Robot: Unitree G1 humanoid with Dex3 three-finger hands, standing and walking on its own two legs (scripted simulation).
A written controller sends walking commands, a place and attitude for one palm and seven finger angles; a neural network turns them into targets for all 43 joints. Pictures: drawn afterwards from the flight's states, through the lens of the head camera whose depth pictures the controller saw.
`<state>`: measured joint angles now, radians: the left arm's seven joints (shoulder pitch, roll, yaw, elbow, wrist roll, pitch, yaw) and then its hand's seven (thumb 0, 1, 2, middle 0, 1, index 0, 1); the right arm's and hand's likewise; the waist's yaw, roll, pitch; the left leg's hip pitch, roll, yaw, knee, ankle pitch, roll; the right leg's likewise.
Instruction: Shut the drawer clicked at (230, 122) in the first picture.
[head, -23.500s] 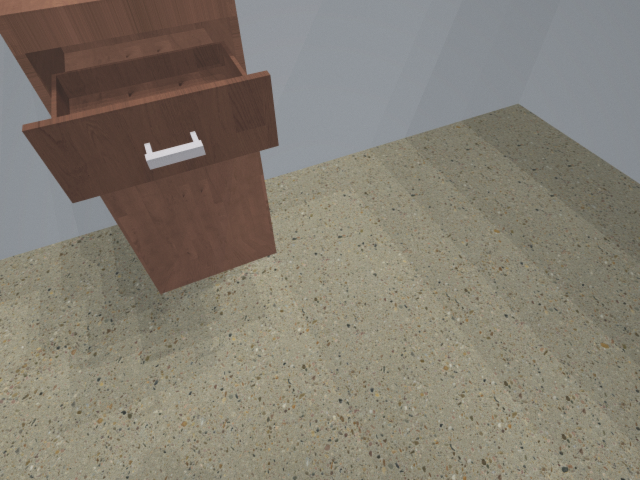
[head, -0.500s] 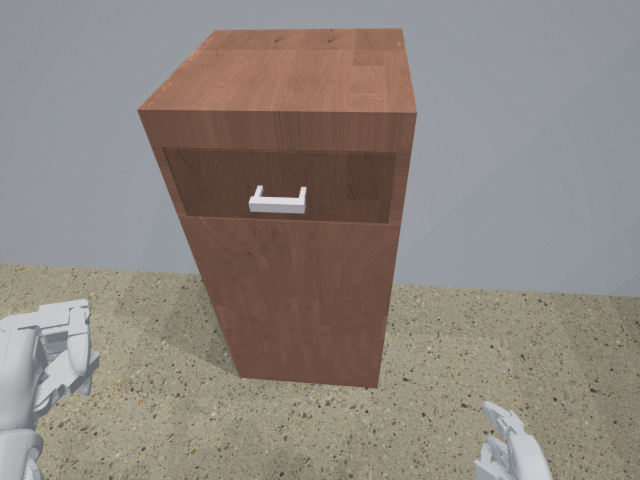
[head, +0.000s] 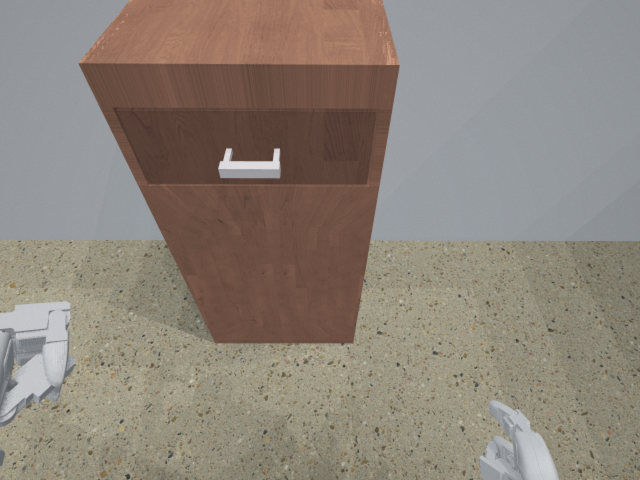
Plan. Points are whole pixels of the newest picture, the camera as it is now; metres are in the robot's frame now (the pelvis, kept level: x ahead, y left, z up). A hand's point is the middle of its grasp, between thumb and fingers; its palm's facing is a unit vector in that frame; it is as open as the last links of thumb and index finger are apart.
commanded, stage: step back with the hand held close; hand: left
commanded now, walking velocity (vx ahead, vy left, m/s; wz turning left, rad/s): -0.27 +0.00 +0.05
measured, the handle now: (251, 162) +0.59 +0.16 +0.04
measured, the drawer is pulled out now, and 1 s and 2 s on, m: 0.00 0.00 0.00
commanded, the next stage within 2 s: stop stepping back and stand still in 0.86 s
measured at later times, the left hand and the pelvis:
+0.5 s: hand (2, 430) +0.14 +0.25 +0.16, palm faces +0.34 -0.81 -0.48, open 3.3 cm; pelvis -0.05 +0.01 -0.01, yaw +2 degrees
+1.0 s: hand out of the picture +0.03 +0.20 +0.17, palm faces +0.26 -0.80 -0.53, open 3.2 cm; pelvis -0.16 -0.03 +0.00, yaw -3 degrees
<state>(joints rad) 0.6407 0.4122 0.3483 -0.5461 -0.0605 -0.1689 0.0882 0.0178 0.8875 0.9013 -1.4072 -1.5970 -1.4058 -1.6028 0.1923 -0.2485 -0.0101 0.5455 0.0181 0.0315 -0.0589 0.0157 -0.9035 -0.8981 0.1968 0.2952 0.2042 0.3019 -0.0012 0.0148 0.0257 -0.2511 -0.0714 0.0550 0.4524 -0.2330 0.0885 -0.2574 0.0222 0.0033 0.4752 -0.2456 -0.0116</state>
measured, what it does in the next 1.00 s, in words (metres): walks backwards: right foot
